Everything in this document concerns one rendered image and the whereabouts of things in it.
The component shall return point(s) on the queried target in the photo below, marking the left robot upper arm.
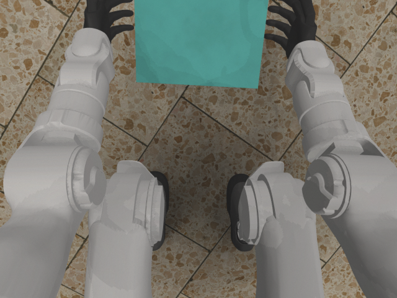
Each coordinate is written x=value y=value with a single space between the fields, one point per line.
x=49 y=189

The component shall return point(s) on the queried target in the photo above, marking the right robot upper arm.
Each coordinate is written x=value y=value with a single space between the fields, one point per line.
x=356 y=195

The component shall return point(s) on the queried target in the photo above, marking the robot right hand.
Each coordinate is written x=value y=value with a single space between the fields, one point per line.
x=302 y=23

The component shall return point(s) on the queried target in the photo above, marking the left robot forearm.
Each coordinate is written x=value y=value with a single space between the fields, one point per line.
x=78 y=101

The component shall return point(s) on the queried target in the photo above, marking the right robot forearm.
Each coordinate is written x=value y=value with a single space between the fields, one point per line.
x=323 y=111

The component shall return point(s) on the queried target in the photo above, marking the carton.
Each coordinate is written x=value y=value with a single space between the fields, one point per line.
x=200 y=42

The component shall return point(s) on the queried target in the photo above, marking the left robot thigh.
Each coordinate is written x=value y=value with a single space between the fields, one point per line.
x=120 y=248

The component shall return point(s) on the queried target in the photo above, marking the robot right shin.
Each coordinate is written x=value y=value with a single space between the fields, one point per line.
x=266 y=168

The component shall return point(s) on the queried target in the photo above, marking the robot left hand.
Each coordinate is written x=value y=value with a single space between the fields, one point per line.
x=98 y=16

